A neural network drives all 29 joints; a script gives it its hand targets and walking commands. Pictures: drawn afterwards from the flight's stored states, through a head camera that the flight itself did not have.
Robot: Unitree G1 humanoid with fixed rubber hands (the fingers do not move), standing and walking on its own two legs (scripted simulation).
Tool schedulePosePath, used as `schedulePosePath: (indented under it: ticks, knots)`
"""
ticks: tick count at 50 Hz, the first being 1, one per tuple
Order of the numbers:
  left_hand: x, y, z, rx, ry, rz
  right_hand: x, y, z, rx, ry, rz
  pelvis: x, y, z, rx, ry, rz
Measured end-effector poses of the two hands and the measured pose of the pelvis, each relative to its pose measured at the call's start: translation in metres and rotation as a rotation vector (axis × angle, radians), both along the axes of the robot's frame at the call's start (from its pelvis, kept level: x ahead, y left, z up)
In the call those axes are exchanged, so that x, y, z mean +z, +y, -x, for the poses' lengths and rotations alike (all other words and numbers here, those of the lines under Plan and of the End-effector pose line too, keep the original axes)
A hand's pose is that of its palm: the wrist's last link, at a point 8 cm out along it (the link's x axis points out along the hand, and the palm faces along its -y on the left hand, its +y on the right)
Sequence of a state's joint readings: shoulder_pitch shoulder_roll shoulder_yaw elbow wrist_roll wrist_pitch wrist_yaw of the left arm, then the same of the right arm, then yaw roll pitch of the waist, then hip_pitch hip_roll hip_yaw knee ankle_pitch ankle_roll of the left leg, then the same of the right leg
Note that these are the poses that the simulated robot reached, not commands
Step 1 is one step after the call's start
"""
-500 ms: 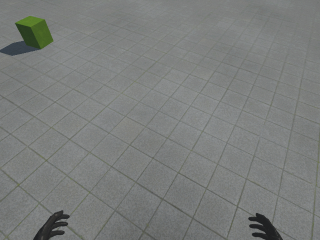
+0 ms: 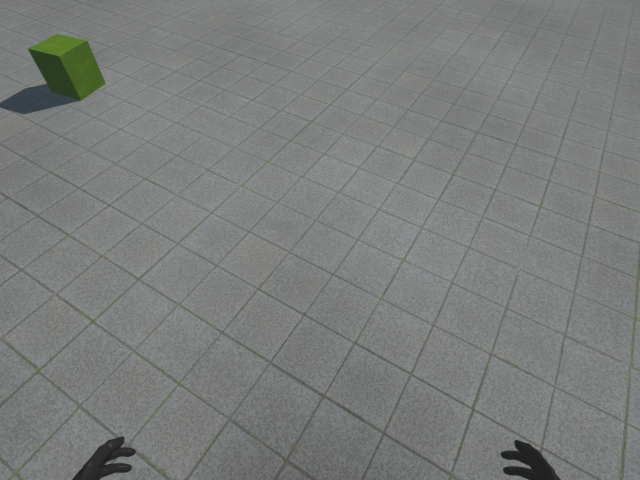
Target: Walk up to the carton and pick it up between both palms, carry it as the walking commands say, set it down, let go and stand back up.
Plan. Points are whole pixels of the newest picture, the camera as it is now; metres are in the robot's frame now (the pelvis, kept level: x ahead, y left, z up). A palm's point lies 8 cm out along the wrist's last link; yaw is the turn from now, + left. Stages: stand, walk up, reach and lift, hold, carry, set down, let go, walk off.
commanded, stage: stand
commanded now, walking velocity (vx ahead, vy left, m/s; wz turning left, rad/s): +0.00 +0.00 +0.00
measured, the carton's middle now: (69, 67) +2.19 +1.42 -0.62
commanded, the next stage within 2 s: walk up in 1.86 s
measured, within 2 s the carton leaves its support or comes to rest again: neither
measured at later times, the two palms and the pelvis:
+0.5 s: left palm out of the picture +0.13 +0.28 -0.08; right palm out of the picture +0.09 -0.30 -0.10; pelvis +0.00 -0.01 +0.02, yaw +0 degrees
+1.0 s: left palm out of the picture +0.10 +0.30 -0.08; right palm out of the picture +0.09 -0.29 -0.08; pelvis +0.00 +0.00 +0.03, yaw -1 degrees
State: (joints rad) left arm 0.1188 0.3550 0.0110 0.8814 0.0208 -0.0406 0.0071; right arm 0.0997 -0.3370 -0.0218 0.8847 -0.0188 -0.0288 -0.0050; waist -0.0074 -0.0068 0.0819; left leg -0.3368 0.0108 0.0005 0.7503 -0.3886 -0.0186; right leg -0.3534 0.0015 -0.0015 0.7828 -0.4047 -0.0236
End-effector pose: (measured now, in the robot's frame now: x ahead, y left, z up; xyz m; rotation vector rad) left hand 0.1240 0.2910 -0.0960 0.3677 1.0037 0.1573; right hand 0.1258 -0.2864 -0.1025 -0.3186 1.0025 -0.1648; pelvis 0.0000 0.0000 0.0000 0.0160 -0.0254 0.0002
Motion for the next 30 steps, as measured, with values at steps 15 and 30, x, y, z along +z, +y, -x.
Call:
schedulePosePath:
  ticks: [15, 30]
  knots:
    - [0.012, -0.005, -0.004, 0.001, 0.041, -0.018, 0.000, -0.015, 0.026, -0.051, 0.094, -0.006, 0.013, -0.007, -0.001, -0.004, -0.014, -0.003]
    - [0.018, -0.009, 0.003, 0.022, 0.077, 0.008, 0.012, -0.018, 0.040, -0.076, 0.147, -0.001, 0.028, -0.008, -0.001, -0.010, -0.027, 0.009]
